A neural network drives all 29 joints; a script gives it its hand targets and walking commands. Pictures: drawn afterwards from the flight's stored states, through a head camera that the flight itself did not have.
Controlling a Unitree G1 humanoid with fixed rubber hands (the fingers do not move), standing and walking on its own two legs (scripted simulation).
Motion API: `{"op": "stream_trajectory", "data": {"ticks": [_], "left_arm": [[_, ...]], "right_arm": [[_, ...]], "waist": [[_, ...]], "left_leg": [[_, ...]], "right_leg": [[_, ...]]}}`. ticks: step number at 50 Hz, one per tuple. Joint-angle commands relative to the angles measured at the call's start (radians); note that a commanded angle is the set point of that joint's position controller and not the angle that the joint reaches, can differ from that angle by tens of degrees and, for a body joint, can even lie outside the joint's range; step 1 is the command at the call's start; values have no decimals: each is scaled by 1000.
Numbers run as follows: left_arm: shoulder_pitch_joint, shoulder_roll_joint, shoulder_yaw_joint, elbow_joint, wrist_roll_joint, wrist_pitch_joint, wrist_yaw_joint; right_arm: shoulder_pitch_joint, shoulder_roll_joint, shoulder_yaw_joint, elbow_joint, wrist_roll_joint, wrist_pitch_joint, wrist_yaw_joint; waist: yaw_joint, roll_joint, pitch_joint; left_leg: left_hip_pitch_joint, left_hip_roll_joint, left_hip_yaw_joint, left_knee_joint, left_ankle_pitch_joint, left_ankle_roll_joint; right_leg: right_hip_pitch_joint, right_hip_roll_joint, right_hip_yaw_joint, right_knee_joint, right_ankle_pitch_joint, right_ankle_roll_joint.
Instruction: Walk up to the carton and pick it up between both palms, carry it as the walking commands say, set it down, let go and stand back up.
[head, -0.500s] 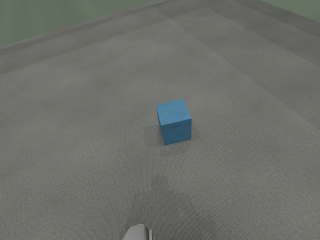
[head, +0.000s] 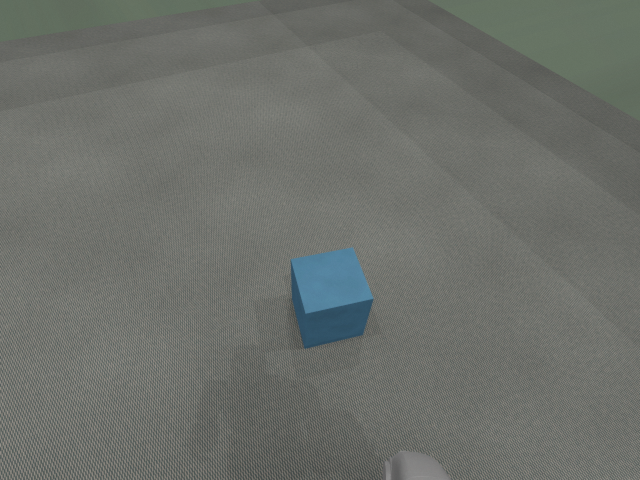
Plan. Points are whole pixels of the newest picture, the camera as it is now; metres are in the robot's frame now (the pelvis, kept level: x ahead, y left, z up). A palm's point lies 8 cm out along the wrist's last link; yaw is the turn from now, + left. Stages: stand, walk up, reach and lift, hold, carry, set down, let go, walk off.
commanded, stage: walk up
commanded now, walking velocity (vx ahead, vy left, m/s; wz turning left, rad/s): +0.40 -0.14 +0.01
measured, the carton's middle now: (328, 298) +0.73 -0.03 -0.66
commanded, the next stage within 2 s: none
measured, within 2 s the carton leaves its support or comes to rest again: neither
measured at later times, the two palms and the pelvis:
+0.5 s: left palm (190, 456) +0.17 +0.20 -0.11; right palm (536, 460) +0.17 -0.30 -0.16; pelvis +0.17 -0.06 +0.00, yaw +1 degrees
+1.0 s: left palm (175, 441) +0.20 +0.23 -0.16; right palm (477, 390) +0.26 -0.22 -0.13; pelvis +0.21 +0.00 +0.00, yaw +1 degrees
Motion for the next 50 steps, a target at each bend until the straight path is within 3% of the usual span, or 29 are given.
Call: {"op": "stream_trajectory", "data": {"ticks": [1,6,7,8,9,11,13,14,15,16,17,18,20,22,26,27,28,29,30,32,35,36,37,38,39,40,42,46,50], "left_arm": [[57,-21,-8,-12,-2,29,-17],[-119,-34,-21,-65,-13,37,-29],[-141,-36,-22,-74,-17,32,-27],[-150,-44,-24,-86,-19,17,-24],[-155,-38,-17,-88,-16,8,-19],[-116,-20,-3,-72,-14,-2,-2],[26,18,14,-15,-6,-19,14],[129,88,34,13,11,-32,21],[207,201,54,19,14,-32,28],[294,221,58,50,-11,-26,30],[239,199,54,37,-9,-24,39],[147,134,38,17,-5,-27,45],[63,35,16,5,-7,-35,44],[105,29,5,16,-4,-45,40],[143,39,-1,19,-1,-56,41],[115,24,-11,6,-8,-55,40],[69,-3,-30,12,-15,-56,41],[97,10,-22,28,-12,-52,42],[126,20,-15,36,-9,-49,44],[154,44,-5,42,-5,-35,47],[133,93,15,36,-7,1,61],[138,91,15,38,-9,11,63],[157,33,-8,60,-13,18,63],[184,-45,-28,70,-12,22,60],[218,-81,-37,65,-21,33,63],[204,-45,-29,68,-24,48,61],[202,-35,-34,62,-20,50,53],[207,-37,-36,78,-20,32,52],[192,-35,-39,91,-21,20,56]], "right_arm": [[68,-96,-15,-16,4,-13,-11],[125,-112,-18,0,-1,3,-23],[129,-113,-19,2,-5,3,-23],[132,-89,-15,19,-7,10,-23],[148,-88,-15,32,-12,20,-25],[158,-101,-17,48,-11,32,-34],[163,-91,-13,52,2,37,-35],[192,-52,-5,45,4,34,-36],[257,14,5,23,12,33,-35],[233,-45,-15,37,0,57,-35],[202,-79,-32,36,-7,73,-24],[170,-52,-30,43,-11,79,-16],[150,-3,-25,51,-12,93,-8],[138,-2,-24,51,-12,111,3],[38,-26,-17,21,-8,127,12],[19,-32,-16,18,1,135,7],[-1,-16,-3,14,18,134,-1],[-31,-20,2,9,24,131,-9],[-55,-24,1,8,27,134,-19],[-78,-30,-2,16,22,136,-28],[-89,-47,-4,3,18,124,-27],[-85,-52,-5,0,17,120,-28],[-69,-50,6,-1,13,103,-33],[-31,-103,0,11,4,86,-39],[-68,-158,-10,-5,15,79,-38],[-86,-145,-3,-1,14,84,-36],[-145,-101,15,-8,15,88,-37],[-140,-87,16,-3,22,78,-40],[-124,-71,12,13,21,80,-38]], "waist": [[23,217,-5],[-19,229,57],[-25,249,61],[-22,316,50],[-25,335,45],[-7,238,39],[49,113,-41],[75,8,-126],[100,-244,-208],[98,-147,-277],[67,-54,-199],[45,-43,-88],[10,-97,-18],[11,-119,-33],[23,-136,-20],[5,-119,-16],[-15,-203,-33],[0,-233,-53],[16,-206,-69],[33,-153,-67],[39,-104,-44],[41,-84,-50],[25,-80,-63],[27,89,-67],[33,272,-18],[30,259,22],[48,239,35],[52,185,-22],[46,137,-18]], "left_leg": [[59,237,-147,-150,566,49],[91,234,-97,-177,530,65],[87,227,-77,-175,504,64],[66,177,-23,-180,399,68],[58,166,-25,-172,356,74],[72,194,-66,-115,352,71],[44,141,-36,83,323,40],[-75,99,-20,263,128,9],[-276,11,-11,499,-300,-33],[-299,15,-112,691,-405,-32],[-338,33,-168,775,-361,-42],[-349,54,-174,774,-284,-45],[-307,74,-154,708,-155,-40],[-284,53,-128,706,-84,-41],[-301,40,-123,629,27,-57],[-248,17,-129,555,23,-46],[-172,0,-133,445,-8,-41],[-160,-29,-98,392,-47,-52],[-146,-36,-88,352,-53,-56],[-129,-33,-89,280,-51,-60],[-81,-34,-65,115,-23,-57],[-36,-36,-64,53,-16,-47],[50,12,-107,-24,46,-23],[91,143,-239,-105,128,-13],[-21,230,-371,-184,86,45],[-84,230,-394,-234,-16,75],[-86,179,-347,-251,-111,67],[-7,150,-297,-217,-14,51],[-23,115,-268,-213,-81,39]], "right_leg": [[-50,-19,7,-70,88,16],[-26,6,-32,-357,156,19],[11,10,-45,-422,166,13],[81,26,-68,-476,143,3],[124,42,-88,-490,103,2],[185,44,-83,-556,73,3],[382,39,-91,-690,113,-22],[549,-89,38,-685,237,-46],[684,-365,376,-791,303,-142],[659,-468,549,-854,228,-191],[582,-435,528,-863,167,-174],[469,-369,407,-872,180,-149],[318,-259,211,-883,152,-98],[285,-230,148,-890,171,-86],[258,-215,98,-924,138,-98],[247,-187,52,-877,357,-101],[267,-113,-56,-824,611,-117],[289,-100,-73,-813,683,-137],[306,-120,-55,-812,679,-156],[311,-176,3,-829,520,-173],[289,-231,52,-803,265,-141],[274,-231,81,-785,213,-126],[251,-156,53,-745,103,-82],[218,-57,-8,-628,-41,-37],[199,23,-41,-612,-148,-10],[227,21,-9,-583,-172,-7],[233,29,22,-591,-126,-8],[285,37,26,-686,-25,-13],[348,15,44,-764,42,-17]]}}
